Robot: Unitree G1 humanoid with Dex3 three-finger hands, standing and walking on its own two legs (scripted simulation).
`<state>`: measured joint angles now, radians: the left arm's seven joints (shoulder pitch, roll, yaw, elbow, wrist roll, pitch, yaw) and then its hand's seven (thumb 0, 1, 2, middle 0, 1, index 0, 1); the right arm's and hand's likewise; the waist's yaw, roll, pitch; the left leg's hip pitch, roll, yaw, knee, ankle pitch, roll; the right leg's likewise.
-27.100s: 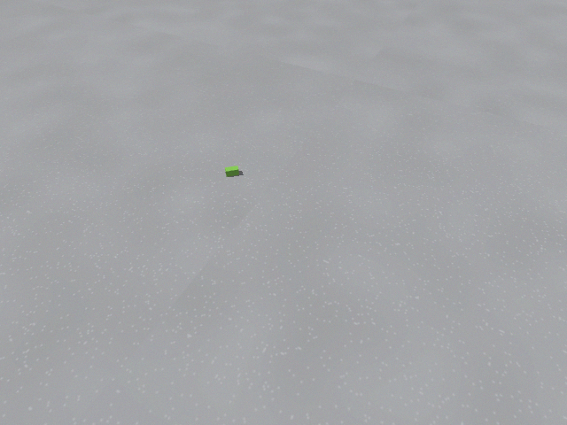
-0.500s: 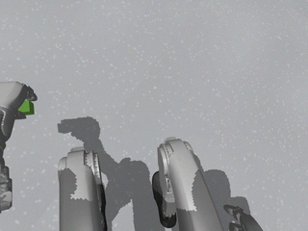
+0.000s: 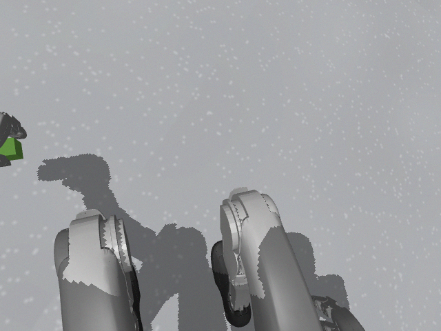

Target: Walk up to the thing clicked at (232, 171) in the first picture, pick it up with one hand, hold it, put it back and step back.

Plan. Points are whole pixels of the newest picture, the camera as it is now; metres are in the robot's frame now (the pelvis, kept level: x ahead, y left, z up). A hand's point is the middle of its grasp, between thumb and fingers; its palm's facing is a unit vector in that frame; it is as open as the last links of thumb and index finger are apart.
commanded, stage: lower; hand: left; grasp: from above
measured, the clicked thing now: out of the picture +0.45 +0.35 -0.21
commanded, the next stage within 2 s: rest in 0.28 s
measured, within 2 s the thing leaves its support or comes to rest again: rests again in 1.20 s
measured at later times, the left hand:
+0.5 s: hand (10, 161) +0.43 +0.33 -0.23, palm faces -0.45 -0.09 -0.89, open 6.2 cm
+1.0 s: hand (20, 163) +0.43 +0.33 -0.26, palm faces -0.46 -0.11 -0.88, open 6.2 cm
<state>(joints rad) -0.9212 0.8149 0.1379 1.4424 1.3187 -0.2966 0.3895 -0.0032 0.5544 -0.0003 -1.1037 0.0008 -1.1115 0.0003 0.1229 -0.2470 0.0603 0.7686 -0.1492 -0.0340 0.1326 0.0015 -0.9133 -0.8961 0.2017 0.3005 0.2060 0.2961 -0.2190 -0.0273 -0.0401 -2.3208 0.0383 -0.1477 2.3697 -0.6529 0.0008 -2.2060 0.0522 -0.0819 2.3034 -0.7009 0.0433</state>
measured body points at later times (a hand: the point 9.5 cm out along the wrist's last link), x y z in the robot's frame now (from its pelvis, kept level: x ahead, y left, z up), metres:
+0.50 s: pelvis +0.01 +0.00 -0.03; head +0.26 +0.10 +0.33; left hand +0.45 +0.33 -0.18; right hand +0.07 -0.28 -0.12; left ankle +0.08 +0.13 -0.31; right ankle +0.10 -0.12 -0.31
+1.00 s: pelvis +0.00 +0.00 -0.05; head +0.26 +0.10 +0.31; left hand +0.45 +0.33 -0.21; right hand +0.06 -0.28 -0.12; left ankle +0.08 +0.13 -0.31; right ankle +0.10 -0.12 -0.31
